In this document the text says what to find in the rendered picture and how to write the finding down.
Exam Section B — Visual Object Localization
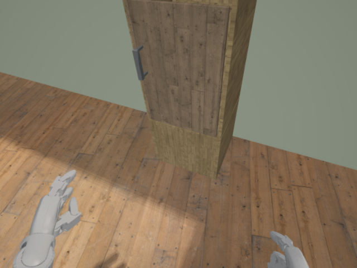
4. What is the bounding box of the left robot hand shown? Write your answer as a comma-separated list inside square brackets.
[29, 170, 81, 237]

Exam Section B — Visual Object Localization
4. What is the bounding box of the cupboard door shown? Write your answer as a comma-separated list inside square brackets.
[124, 0, 230, 137]

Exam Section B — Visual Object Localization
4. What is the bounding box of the handle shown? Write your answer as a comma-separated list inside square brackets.
[132, 45, 148, 81]

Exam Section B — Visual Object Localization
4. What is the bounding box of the robot left forearm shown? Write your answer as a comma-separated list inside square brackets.
[13, 233, 56, 268]

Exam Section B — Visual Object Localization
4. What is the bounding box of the right robot hand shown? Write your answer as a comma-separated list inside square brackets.
[267, 231, 309, 268]

